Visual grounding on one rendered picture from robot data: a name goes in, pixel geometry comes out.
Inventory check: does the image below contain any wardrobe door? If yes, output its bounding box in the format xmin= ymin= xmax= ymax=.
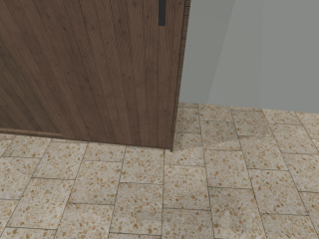
xmin=0 ymin=0 xmax=185 ymax=148
xmin=0 ymin=31 xmax=61 ymax=133

